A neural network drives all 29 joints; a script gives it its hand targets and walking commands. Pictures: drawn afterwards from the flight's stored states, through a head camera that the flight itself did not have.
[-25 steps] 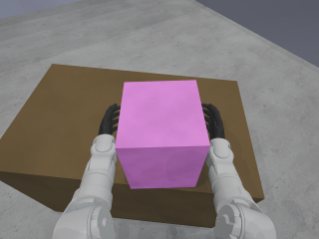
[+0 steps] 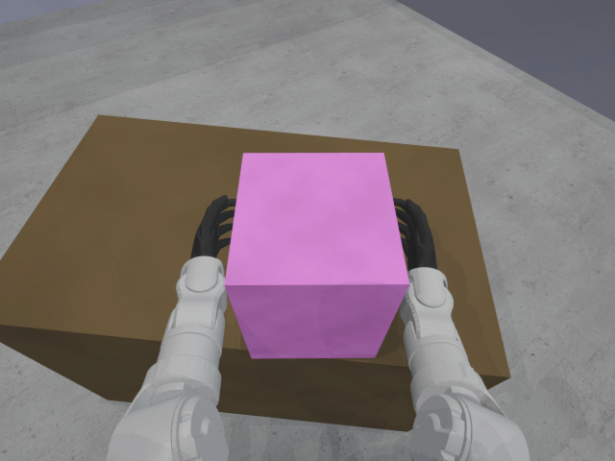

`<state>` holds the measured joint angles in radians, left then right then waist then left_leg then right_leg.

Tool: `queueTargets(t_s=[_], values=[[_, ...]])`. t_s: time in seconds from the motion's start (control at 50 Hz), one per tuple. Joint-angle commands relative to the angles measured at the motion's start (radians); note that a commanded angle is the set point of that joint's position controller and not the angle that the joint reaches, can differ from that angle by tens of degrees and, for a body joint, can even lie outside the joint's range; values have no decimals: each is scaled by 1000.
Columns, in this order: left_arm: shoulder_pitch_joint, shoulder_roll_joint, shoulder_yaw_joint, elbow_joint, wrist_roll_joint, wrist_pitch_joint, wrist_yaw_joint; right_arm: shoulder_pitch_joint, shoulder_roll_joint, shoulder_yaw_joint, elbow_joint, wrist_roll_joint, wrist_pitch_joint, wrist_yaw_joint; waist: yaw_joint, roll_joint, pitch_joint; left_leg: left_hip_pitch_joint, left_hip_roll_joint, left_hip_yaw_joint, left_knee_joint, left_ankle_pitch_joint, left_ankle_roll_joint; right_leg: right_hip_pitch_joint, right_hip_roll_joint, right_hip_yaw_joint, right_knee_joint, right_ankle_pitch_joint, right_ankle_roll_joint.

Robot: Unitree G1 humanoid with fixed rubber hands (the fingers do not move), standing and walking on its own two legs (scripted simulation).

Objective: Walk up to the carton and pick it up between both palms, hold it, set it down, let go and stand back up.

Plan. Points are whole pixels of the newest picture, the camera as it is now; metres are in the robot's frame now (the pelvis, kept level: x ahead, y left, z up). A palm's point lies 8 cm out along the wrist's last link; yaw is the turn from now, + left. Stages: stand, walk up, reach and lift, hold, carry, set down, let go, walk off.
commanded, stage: set down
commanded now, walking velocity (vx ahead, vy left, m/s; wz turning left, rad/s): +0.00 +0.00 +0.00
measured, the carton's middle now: (313, 262) +0.40 -0.02 -0.02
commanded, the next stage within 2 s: none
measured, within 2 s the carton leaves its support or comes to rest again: neither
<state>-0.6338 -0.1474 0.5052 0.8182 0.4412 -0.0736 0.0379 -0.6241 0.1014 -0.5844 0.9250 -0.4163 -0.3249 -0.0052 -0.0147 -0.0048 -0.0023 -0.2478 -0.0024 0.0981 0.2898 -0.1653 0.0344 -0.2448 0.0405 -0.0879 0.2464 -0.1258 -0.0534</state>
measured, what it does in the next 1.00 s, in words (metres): stands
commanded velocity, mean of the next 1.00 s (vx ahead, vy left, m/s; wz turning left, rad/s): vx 0.00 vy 0.00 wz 0.00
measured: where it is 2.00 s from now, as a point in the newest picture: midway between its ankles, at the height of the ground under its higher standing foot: outside the picture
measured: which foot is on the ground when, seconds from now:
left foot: down 0.00-1.00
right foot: down 0.00-1.00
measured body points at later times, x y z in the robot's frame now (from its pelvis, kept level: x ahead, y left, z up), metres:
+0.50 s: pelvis +0.00 +0.00 +0.00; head +0.07 +0.01 +0.44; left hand +0.40 +0.13 +0.02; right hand +0.38 -0.17 +0.02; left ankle -0.02 +0.09 -0.75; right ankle -0.01 -0.08 -0.75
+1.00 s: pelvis +0.00 +0.00 +0.00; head +0.07 +0.01 +0.44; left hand +0.40 +0.13 +0.01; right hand +0.38 -0.17 +0.00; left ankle -0.02 +0.09 -0.75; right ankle -0.01 -0.08 -0.75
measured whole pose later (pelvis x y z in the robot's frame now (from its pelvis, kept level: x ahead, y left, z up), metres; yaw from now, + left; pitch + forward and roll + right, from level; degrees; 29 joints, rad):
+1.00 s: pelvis +0.00 +0.00 +0.00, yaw -1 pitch +10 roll +0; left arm -0.65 -0.11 0.45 0.88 0.43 -0.16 0.12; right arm -0.65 0.06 -0.52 1.04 -0.33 -0.34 -0.03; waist -0.02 -0.02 -0.02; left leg -0.35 0.01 0.12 0.34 -0.18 0.04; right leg -0.35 0.04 -0.08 0.30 -0.13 -0.06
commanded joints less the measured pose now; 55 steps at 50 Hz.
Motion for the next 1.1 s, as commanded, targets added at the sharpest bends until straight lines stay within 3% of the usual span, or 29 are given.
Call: queueTargets(t_s=[0.0,0.5,0.72,0.86,0.96,1.08], values=[[-442,-411,-242,-42,21,-47,-53,-455,425,254,-8,-48,-28,89,-5,-14,-437,88,49,-11,-5,229,-23,285,-51,9,65,402,73],[-362,-387,-206,-57,59,-50,-42,-398,390,208,-32,-76,-35,93,5,-25,-397,52,46,-7,-10,196,-9,263,-53,14,63,352,71],[-327,-296,-168,-67,69,-58,-19,-353,297,168,-6,-61,-34,73,4,-16,-372,42,46,-8,-3,190,-9,230,-52,19,61,314,69],[-310,-126,-131,-63,40,-86,35,-322,130,140,41,9,-34,32,8,4,-376,26,46,-11,22,196,-14,168,-47,36,67,260,57],[-353,9,-144,-12,-27,-133,89,-345,5,166,75,97,-31,-14,11,22,-437,-9,49,-16,55,188,-17,106,-42,51,84,219,44],[-422,86,-212,104,-143,-218,131,-431,-95,273,104,232,-62,-60,9,44,-631,-43,49,-38,144,299,-44,75,-30,56,147,346,34]])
